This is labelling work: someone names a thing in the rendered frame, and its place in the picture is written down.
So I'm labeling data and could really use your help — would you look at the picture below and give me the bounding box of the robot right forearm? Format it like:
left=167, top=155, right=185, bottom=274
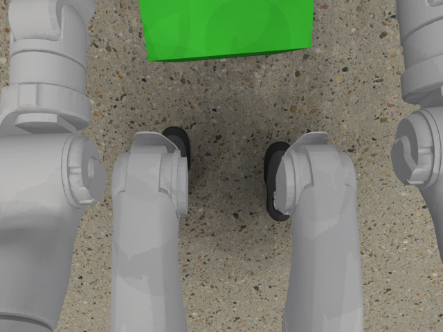
left=395, top=0, right=443, bottom=109

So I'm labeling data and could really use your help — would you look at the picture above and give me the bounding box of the robot left shin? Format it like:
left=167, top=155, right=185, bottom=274
left=111, top=131, right=178, bottom=203

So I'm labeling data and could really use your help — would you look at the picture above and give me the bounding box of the robot right upper arm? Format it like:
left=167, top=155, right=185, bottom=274
left=390, top=107, right=443, bottom=264

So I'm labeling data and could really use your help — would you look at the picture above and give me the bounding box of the robot left forearm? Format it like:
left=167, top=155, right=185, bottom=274
left=0, top=0, right=96, bottom=138

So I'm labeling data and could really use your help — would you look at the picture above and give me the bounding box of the robot left upper arm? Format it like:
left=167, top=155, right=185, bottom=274
left=0, top=133, right=106, bottom=332

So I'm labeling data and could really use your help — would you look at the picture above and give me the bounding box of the robot right shin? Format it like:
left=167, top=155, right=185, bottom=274
left=273, top=131, right=356, bottom=215

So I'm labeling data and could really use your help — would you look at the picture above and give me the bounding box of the carton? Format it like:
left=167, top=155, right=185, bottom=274
left=138, top=0, right=314, bottom=62

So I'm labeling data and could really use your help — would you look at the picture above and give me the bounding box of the robot shin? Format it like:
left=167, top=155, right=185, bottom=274
left=273, top=131, right=356, bottom=215
left=111, top=131, right=178, bottom=203

